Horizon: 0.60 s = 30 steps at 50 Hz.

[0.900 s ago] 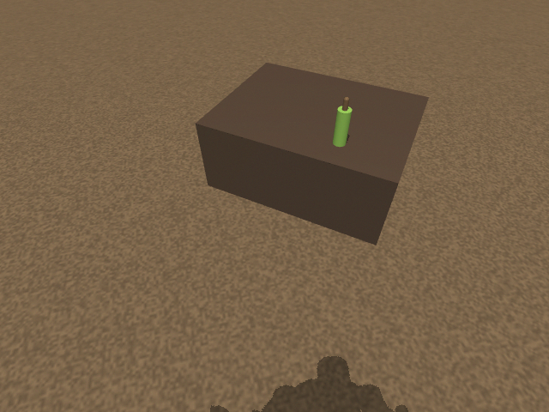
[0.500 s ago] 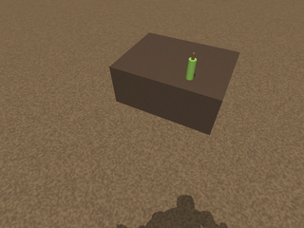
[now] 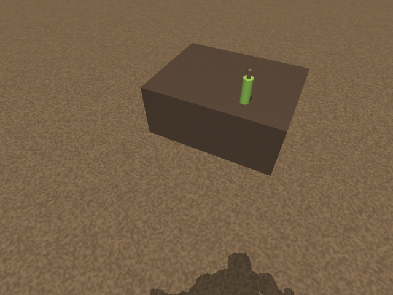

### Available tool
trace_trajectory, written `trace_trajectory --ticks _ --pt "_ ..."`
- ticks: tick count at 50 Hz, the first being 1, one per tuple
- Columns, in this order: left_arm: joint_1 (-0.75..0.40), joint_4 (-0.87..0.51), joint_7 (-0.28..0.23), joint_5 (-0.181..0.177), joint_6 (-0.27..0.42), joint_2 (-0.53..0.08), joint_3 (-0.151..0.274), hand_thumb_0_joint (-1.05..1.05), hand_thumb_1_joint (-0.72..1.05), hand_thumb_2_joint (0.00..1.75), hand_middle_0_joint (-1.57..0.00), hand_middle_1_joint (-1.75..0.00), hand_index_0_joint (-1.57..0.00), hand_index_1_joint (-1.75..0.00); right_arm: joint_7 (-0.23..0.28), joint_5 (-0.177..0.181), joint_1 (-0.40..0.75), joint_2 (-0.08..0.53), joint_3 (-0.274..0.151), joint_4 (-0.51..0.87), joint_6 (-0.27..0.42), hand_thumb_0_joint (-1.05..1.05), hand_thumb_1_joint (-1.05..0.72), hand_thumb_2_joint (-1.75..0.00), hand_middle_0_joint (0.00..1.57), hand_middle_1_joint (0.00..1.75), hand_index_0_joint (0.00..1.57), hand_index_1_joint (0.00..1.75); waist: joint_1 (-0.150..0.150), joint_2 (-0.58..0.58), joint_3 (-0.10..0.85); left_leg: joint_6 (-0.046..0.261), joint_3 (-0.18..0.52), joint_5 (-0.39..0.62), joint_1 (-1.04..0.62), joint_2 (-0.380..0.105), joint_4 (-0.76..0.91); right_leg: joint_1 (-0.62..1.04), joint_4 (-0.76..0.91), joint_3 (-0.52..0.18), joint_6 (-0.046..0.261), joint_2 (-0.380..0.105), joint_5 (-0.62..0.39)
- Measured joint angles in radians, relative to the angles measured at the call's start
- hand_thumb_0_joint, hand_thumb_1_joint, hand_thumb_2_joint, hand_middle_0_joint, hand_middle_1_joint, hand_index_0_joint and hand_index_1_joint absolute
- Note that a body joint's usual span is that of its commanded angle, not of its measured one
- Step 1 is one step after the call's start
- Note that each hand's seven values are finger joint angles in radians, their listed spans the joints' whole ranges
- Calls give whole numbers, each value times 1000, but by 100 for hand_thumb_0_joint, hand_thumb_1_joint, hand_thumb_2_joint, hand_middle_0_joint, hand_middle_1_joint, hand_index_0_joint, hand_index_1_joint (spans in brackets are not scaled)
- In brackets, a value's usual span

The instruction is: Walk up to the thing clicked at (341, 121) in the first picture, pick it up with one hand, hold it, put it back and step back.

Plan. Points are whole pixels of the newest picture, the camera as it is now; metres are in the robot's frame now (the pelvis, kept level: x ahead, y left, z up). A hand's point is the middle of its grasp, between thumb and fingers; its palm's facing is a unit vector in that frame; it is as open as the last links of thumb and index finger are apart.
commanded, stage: stand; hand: left
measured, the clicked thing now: (247, 86) +1.23 -0.28 -0.29
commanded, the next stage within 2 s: walk up in 0.22 s
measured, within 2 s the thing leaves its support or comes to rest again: neither
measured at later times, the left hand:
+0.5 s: hand out of the picture +0.15 +0.23 -0.15, palm faces -0.19 -0.90 -0.39, open 7.4 cm
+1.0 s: hand (149, 221) +0.38 +0.15 -0.18, palm faces -0.37 -0.86 -0.34, open 7.4 cm
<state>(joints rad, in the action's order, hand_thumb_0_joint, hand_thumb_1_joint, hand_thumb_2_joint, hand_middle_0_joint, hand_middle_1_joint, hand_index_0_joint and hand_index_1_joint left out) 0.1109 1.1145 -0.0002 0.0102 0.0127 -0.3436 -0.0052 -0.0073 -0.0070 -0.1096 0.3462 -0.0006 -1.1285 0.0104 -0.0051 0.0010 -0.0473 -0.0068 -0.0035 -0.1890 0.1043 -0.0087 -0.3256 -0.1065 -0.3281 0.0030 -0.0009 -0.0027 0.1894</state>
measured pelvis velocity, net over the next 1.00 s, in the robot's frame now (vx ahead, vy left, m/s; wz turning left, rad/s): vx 0.24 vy -0.09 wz -0.35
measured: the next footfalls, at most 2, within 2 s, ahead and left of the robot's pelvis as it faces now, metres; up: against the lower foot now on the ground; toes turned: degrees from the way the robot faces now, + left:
right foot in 0.52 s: +0.15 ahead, -0.22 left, +0.00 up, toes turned -16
left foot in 0.90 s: +0.38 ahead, -0.01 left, +0.00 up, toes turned -12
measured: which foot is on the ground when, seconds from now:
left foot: down 0.00-0.52, up 0.54-0.88, down 0.90-1.00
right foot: down 0.00-0.26, up 0.28-0.50, down 0.52-0.92, up 0.94-1.00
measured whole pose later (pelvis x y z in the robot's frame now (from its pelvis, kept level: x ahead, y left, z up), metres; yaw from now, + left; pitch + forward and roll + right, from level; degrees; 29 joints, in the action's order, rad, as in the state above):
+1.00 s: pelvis +0.24 -0.09 -0.03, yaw -20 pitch -2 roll -1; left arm 0.34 0.88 0.04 0.02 0.04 -0.43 0.05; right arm -0.07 -0.02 -0.27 0.40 -0.08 -0.85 0.10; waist -0.01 -0.05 -0.06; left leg 0.02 -0.11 -0.27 0.36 -0.07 -0.67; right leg -0.32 -1.05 -0.09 0.04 0.03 0.44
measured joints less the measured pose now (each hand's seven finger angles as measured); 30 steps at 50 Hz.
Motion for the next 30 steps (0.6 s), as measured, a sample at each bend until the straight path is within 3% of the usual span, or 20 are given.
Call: trace_trajectory --ticks 11,13,15,18,23,26,27,28,30 --pt "4 4 1 0 -1 0 3 1 91 89 -20 -30 -21 -30 1 0 -4 1 1 0 0 0 -90 -90 21 30 20 30 2 0 -3 -1 1 0 -4 0 5 3 2 1 1 0 2" --pt "32 -31 24 14 -10 -7 29 1 91 89 -20 -30 -21 -30 -12 -15 -13 0 -22 28 10 1 -90 -90 21 30 20 30 10 -7 2 18 -24 -53 10 -2 -38 -35 -76 -21 15 3 76" --pt "64 -54 48 25 -27 -20 51 1 91 89 -20 -30 -21 -30 -19 -23 -29 6 -49 71 35 0 -90 -90 21 30 20 30 9 -9 11 29 -59 -56 15 -13 -59 -128 -271 -22 23 3 180" --pt "89 -78 76 31 -40 -49 72 1 91 89 -20 -30 -21 -30 -18 -28 -62 24 -72 121 59 0 -90 -90 21 30 20 30 -5 -14 7 24 -90 -76 -3 -28 -59 -258 -492 -24 20 -24 206" --pt "127 -128 116 29 -30 -87 98 1 91 89 -20 -30 -21 -30 -30 -47 -109 81 -97 145 51 0 -90 -90 21 30 20 30 0 0 -8 -11 -141 -136 -64 -80 -82 -307 -406 1 7 -98 167" --pt "151 -147 116 32 -15 -108 110 1 91 89 -20 -30 -21 -30 -35 -46 -127 111 -106 160 39 1 -90 -90 21 30 20 30 0 10 -9 -16 -161 -240 -64 -125 -205 -269 -313 34 9 -100 91" --pt "155 -155 108 33 -3 -111 117 1 91 89 -20 -30 -21 -30 -33 -45 -131 121 -107 163 32 1 -90 -90 21 30 20 30 1 26 -13 7 -145 -284 -38 -154 -299 -266 -329 44 3 -79 46" --pt "158 -166 96 33 9 -108 122 1 91 89 -20 -30 -21 -30 -29 -39 -132 126 -106 163 22 1 -90 -90 21 30 20 30 6 40 -18 21 -94 -325 10 -160 -431 -272 -371 52 0 -59 65" --pt "170 -187 81 21 22 -90 118 1 91 89 -20 -30 -20 -30 -29 -29 -123 128 -99 161 1 1 -90 -90 20 30 20 30 23 49 -24 27 -17 -336 115 -115 -661 -262 -394 48 10 -35 105"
